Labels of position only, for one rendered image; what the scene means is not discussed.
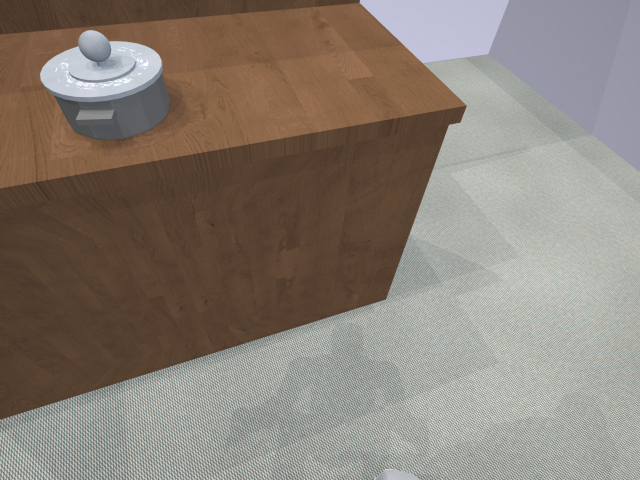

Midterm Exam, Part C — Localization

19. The table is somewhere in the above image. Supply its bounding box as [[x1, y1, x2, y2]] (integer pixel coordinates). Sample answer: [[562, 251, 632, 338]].
[[0, 0, 467, 420]]

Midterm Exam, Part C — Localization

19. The lid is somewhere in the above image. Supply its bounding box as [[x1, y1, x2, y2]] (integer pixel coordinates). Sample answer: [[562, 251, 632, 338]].
[[40, 41, 163, 102]]

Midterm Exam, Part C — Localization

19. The knob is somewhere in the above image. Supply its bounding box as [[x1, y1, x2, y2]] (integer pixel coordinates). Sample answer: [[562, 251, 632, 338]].
[[78, 30, 111, 62]]

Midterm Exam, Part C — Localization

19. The pot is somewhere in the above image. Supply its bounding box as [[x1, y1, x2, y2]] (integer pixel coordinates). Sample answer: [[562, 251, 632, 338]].
[[55, 73, 170, 140]]

